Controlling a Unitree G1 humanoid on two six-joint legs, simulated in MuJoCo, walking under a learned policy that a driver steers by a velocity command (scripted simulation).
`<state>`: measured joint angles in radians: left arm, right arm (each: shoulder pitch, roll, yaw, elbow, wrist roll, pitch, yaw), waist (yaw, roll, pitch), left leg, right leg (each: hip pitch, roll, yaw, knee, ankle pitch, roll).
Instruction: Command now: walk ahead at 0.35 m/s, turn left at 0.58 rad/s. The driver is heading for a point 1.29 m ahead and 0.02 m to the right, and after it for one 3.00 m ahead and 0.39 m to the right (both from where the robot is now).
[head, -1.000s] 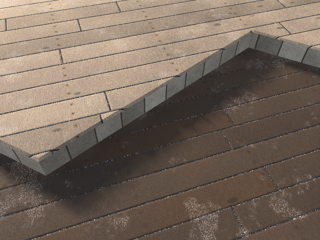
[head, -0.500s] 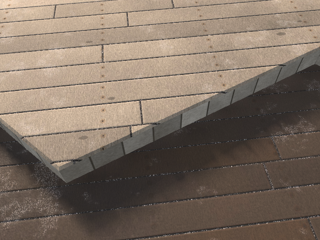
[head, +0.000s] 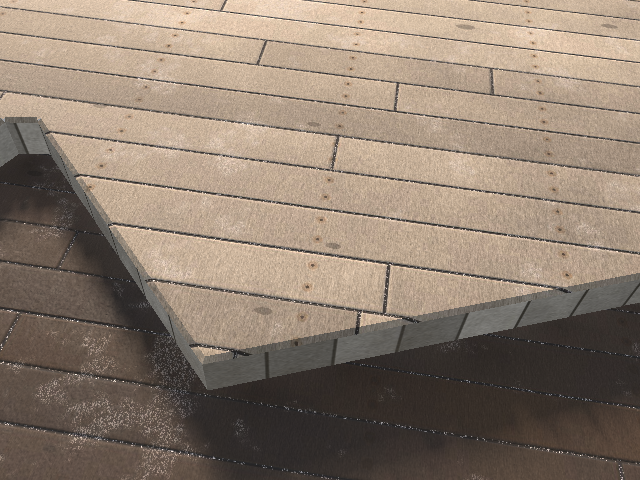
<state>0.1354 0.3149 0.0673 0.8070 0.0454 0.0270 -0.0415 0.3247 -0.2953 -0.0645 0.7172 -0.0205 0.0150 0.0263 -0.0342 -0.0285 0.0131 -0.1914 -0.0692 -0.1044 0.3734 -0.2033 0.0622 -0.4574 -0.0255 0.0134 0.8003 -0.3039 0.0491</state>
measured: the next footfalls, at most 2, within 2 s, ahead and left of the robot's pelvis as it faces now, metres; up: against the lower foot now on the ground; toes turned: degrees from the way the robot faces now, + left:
right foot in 0.14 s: +0.13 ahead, -0.12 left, +0.00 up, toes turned +7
left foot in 0.56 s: +0.33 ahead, +0.11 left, +0.00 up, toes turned +15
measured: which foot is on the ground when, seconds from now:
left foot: down 0.00-0.14, up 0.16-0.54, down 0.56-1.00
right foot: up 0.00-0.12, down 0.14-0.56, up 0.58-0.90, down 0.92-1.00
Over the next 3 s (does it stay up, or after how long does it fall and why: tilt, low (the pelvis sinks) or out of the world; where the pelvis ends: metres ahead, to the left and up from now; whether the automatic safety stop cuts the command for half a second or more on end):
stays up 0.92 0.09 0.11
